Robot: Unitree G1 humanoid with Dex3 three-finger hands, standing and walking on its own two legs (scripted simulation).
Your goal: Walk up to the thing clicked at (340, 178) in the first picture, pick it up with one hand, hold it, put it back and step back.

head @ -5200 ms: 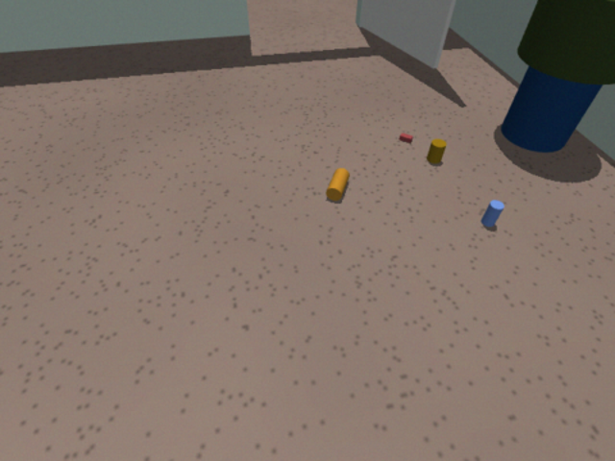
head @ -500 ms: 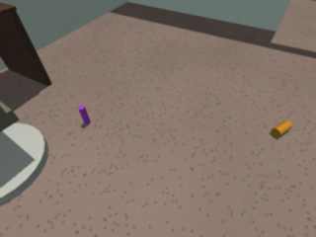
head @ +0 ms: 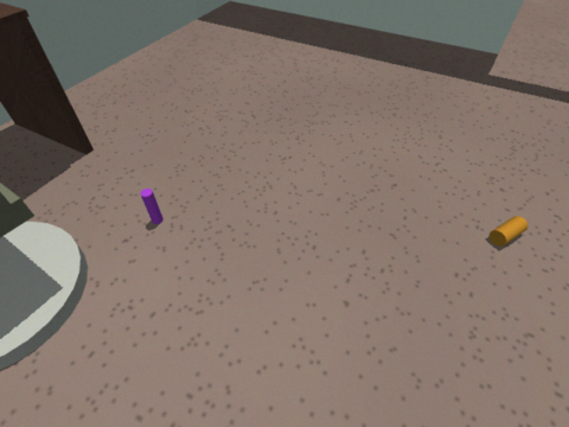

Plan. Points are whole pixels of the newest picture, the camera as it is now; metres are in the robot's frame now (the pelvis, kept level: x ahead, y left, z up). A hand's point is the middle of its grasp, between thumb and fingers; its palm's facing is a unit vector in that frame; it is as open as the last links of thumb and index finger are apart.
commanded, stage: stand
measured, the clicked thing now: (510, 229) +1.09 -1.01 -0.74
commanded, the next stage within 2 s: walk up in 0.30 s
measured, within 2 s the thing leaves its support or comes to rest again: neither
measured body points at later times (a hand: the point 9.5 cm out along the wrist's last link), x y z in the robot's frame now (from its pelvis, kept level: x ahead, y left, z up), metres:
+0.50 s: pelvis +0.02 +0.02 +0.00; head +0.02 +0.03 +0.44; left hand +0.04 +0.35 -0.13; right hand +0.12 -0.30 -0.12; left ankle +0.06 +0.15 -0.72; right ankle -0.02 -0.12 -0.75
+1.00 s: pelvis +0.21 +0.03 -0.02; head +0.21 +0.02 +0.43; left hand +0.30 +0.36 -0.12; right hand +0.23 -0.29 -0.14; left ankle +0.12 +0.18 -0.75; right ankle +0.34 -0.10 -0.74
